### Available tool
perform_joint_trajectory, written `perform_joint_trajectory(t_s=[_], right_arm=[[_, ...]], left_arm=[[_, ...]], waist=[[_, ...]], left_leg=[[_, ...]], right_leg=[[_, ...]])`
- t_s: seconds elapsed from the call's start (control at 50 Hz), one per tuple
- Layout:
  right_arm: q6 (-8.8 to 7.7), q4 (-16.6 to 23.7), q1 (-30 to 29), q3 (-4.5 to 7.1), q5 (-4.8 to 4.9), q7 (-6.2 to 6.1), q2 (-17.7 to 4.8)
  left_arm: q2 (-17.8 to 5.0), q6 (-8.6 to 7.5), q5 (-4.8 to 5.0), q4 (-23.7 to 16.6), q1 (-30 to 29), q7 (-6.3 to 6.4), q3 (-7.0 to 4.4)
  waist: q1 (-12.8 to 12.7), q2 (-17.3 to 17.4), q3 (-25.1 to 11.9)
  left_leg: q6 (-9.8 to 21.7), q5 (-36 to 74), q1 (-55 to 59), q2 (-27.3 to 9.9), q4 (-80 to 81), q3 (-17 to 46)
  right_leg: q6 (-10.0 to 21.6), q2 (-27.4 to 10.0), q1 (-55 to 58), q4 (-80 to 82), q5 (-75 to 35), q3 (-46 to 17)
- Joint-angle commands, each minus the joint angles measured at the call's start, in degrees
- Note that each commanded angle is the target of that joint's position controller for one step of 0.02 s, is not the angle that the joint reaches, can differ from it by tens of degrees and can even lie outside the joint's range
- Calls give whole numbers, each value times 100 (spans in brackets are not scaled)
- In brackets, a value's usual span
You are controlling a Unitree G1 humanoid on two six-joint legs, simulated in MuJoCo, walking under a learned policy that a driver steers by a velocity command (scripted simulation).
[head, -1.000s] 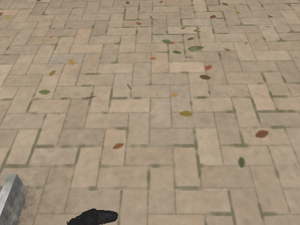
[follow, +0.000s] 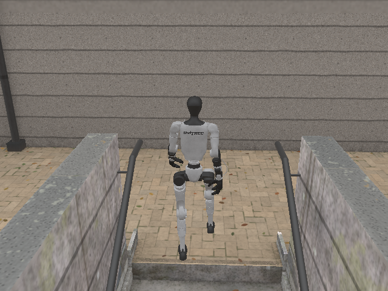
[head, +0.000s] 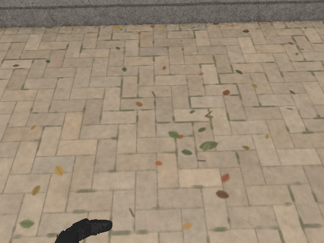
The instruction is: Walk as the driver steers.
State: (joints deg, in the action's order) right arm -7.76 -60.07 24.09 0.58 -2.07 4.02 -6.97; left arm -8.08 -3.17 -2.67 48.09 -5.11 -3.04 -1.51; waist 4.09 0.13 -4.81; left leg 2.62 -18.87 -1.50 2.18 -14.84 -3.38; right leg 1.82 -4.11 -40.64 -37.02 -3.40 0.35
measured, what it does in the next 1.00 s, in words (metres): walks ahead: right foot, then left foot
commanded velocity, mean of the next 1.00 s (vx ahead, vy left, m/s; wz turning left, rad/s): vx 0.50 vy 0.00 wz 0.00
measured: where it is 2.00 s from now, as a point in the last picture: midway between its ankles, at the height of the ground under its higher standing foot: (160, 138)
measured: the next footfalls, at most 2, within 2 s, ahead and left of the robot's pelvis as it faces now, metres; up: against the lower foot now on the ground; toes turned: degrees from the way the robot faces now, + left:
right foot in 0.08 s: +0.21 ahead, -0.14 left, +0.00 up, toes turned -3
left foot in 0.68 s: +0.53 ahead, +0.10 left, +0.00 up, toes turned +2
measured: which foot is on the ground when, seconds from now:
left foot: down 0.00-0.12, up 0.14-0.66, down 0.68-1.00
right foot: up 0.00-0.06, down 0.08-0.68, up 0.70-1.00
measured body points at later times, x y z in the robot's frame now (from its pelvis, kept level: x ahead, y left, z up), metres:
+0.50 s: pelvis +0.24 -0.05 +0.01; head +0.27 -0.05 +0.46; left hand +0.19 +0.19 -0.14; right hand +0.44 -0.28 -0.10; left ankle +0.44 +0.12 -0.67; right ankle +0.17 -0.14 -0.74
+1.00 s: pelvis +0.51 +0.02 +0.01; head +0.52 +0.03 +0.46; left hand +0.68 +0.27 -0.10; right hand +0.50 -0.23 -0.13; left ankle +0.49 +0.10 -0.74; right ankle +0.64 -0.17 -0.66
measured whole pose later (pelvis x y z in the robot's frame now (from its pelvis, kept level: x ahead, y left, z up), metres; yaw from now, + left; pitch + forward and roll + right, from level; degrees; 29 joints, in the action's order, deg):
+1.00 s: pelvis +0.51 +0.02 +0.01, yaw +0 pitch +2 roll +1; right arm -5.1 -58.6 19.9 3.6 -0.4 -0.1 -10.6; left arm -13.8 -3.8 0.8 49.2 5.0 1.5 -4.9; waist 2.9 -2.9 -1.3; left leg 3.9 -9.8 -7.5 3.7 -15.3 -3.5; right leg 1.5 -8.4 -41.3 -52.0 3.0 -2.4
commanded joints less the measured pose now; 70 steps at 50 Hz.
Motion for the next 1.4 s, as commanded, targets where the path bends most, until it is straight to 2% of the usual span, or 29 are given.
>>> perform_joint_trajectory(t_s=[0.02, 0.08, 0.1, 0.12, 0.14, 0.18, 0.2, 0.24, 0.32, 0.34, 0.4, 0.56, 0.62, 0.66, 0.68, 0.7, 0.72, 0.74, 0.78, 0.82, 1.02, 1.14, 1.22, 1.24, 1.26, 1.28, 1.32, 1.34, 1.4], right_arm=[[3, -128, 518, 243, 73, -102, -779], [48, -28, 223, 327, 12, -168, -847], [-16, 57, 885, 208, 30, -259, -388], [-64, 288, 648, 132, 0, -210, -382], [48, 360, 26, 219, -17, -80, -489], [120, 405, -407, 381, -43, -108, -676], [101, 371, -313, 328, -148, -155, -394], [138, 405, -413, 213, -179, -177, 56], [136, 520, -1039, 268, -139, -100, -129], [150, 1064, -1713, 454, 449, -488, -834], [132, 1185, -2100, 376, 348, -637, -629], [219, 1509, -3424, 341, 381, -310, -635], [180, 1510, -3160, 424, 382, -272, -884], [177, 1050, -1640, 652, 318, -317, -1343], [183, 809, -450, 779, 230, -370, -1828], [196, 711, -119, 781, 201, -331, -2114], [227, 855, -219, 659, 199, -336, -1665], [201, 961, -820, 584, 162, -360, -1397], [171, 999, -1503, 480, 135, -302, -1109], [149, 829, -1513, 401, 67, -268, -873], [189, 510, -565, 463, 238, -482, -1304], [260, 323, -142, 522, 292, -474, -1405], [372, 354, -415, 556, 368, -521, -1519], [373, 446, -548, 502, 333, -523, -1372], [285, 610, -230, 366, 237, -494, -926], [130, 581, -113, 301, 287, -434, -822], [16, 760, -936, 441, 471, -406, -1351], [48, 803, -1155, 458, 410, -449, -1297], [281, 809, -993, 488, 307, -496, -1058]], left_arm=[[-477, -9, 23, -531, -713, 103, -238], [-775, -182, 134, -367, 57, 243, -441], [-882, -235, 124, -244, 640, 236, -423], [-942, -204, 45, 116, 2032, 294, -433], [-1103, -197, -51, 534, 2957, 348, -523], [-1092, -298, -62, 603, 2367, 431, -597], [-812, -286, -9, 585, 2045, 391, -535], [-374, -242, 25, 481, 1695, 332, -435], [-360, -299, -34, 615, 2178, 187, -461], [-888, -315, 500, 568, 2024, 303, -458], [-1029, -320, 363, 631, 2237, 411, -442], [-967, -155, 404, 963, 3107, 452, -423], [-1193, -108, 358, 958, 2948, 461, -489], [-1144, -79, 368, 888, 2657, 464, -460], [-1001, -97, 261, 710, 2576, 458, -385], [-252, -245, 292, 660, 3216, 380, -159], [-684, -389, 433, 727, 3034, 345, -268], [-977, -448, 580, 612, 2595, 339, -330], [-1107, -412, 441, 360, 1943, 411, -417], [-847, -242, 417, 306, 2118, 448, -418], [-713, -97, 334, -279, 576, 417, -320], [-804, -161, 399, -531, -159, 248, -251], [-1138, -249, 342, -222, 903, 166, -422], [-1478, -263, 310, 109, 2005, 199, -574], [-2080, -244, 222, 254, 2890, 249, -712], [-1884, -221, 298, 304, 3042, 224, -619], [-1292, -204, 288, 74, 2164, 249, -432], [-1144, -212, 246, 21, 1758, 223, -372], [-932, -272, 219, 135, 1617, 179, -304]], waist=[[-150, 413, 430], [-501, 344, -302], [-334, -275, -1565], [-914, -1040, -1978], [-1272, -1326, -1604], [-961, -691, 6], [-670, -422, 156], [-432, -138, 92], [-504, -182, 341], [-311, -83, 552], [-404, -243, 664], [-842, -348, 1015], [-579, -516, 758], [143, -500, -39], [496, 138, -945], [109, 1732, -1699], [268, 1408, -1774], [155, 980, -1045], [-212, 187, -268], [-504, 402, -15], [-211, 271, 652], [56, 518, 934], [-613, 520, 276], [-1036, 293, -423], [-1079, -869, -1346], [-1027, -1712, -1861], [-920, -857, -636], [-726, -406, -184], [-318, -482, 196]], left_leg=[[1037, 4306, 1356, -1812, -36, 850], [541, 5456, 649, -1290, -1002, 390], [169, 4533, -828, -765, -2025, 183], [-141, 1860, -2509, -9, -3179, 162], [-188, -1083, -3418, 282, -4415, 514], [198, -354, -3800, -395, -5597, 1096], [304, 42, -3553, -557, -5602, 1101], [264, 424, -3335, -724, -5536, 1036], [-10, 1031, -3995, -824, -4911, 706], [-173, 897, -4363, -1076, -4674, 754], [-238, 1586, -4412, -1116, -3600, 731], [-12, 2195, -3939, -741, -1808, 351], [208, 1570, -3055, -456, -1510, 115], [481, 1519, -1061, -185, -1402, -52], [846, 1964, 927, -1271, -1679, 1176], [1768, 1240, 2670, -2531, -901, 3854], [1607, 822, 2507, -2434, -473, 4388], [1331, 1029, 1809, -2254, -452, 3497], [1101, 1562, 7, -1812, -126, 2276], [1077, 1368, -811, -1579, 246, 1831], [878, 1751, -689, -1379, 767, 980], [820, 1776, 44, -1601, 364, 879], [576, 3918, 118, -1464, -1027, 637], [379, 3905, -600, -1150, -2310, 372], [-12, 1767, -2685, -431, -4578, -3], [-94, -1273, -3915, 74, -5769, 624], [83, -564, -4621, -615, -6318, 768], [84, -90, -4359, -848, -5959, 661], [65, 440, -3658, -1113, -5238, 720]], right_leg=[[162, 104, -165, 874, 821, 137], [698, 384, 2472, 889, 156, 376], [1421, -172, 5062, 229, -778, -179], [1986, -1012, 6618, 1088, 178, -1954], [1913, -1489, 6793, 2042, 339, -2942], [1205, -1246, 4815, 2346, 907, -2132], [1211, -1182, 4076, 2440, 514, -1769], [1236, -1046, 3524, 2562, -206, -1319], [1407, -792, 3443, 2849, -251, -754], [1252, -1076, 3348, 2990, 234, -1118], [1130, -1014, 3253, 3114, 633, -955], [874, -883, 4201, 2783, 100, -340], [760, -1006, 4394, 2074, -1410, -344], [511, -619, 4009, 435, -2570, -49], [295, -268, 2586, -1457, -872, 191], [-71, 759, 418, -3384, 3236, -28], [6, 538, -124, -4264, 3460, -825], [104, 267, -490, -4530, 2975, -731], [144, -251, -21, -3957, 2194, -425], [183, -434, 477, -3599, 1962, -431], [-85, -336, -38, -582, -25, -229], [47, -113, 117, 394, 463, -57], [380, 383, 2008, 984, 902, 370], [618, 122, 3624, 809, 638, 21], [1319, -1365, 5895, 898, 739, -2092], [1810, -1953, 6518, 1845, 1419, -4094], [1346, -1546, 5212, 2018, 1802, -2763], [1230, -1319, 4272, 2238, 1426, -2180], [1131, -995, 3153, 2738, 928, -1489]])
